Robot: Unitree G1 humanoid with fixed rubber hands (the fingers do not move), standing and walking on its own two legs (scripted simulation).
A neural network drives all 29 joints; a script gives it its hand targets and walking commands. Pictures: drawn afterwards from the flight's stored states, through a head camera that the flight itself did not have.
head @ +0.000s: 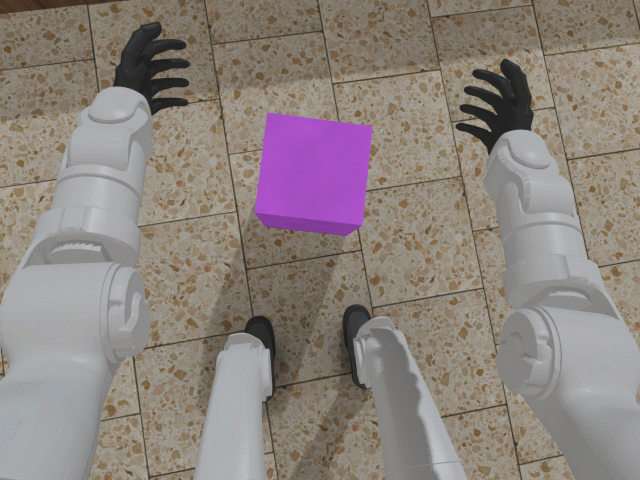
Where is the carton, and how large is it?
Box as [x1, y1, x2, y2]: [254, 112, 372, 235]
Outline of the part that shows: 267,112 254,212 264,225 346,235 362,224 372,126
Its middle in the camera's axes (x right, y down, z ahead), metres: -0.02 -0.12 +0.88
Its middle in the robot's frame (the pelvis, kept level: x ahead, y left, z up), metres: +0.53 -0.05 -0.53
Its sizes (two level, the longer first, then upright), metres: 0.210 0.200 0.250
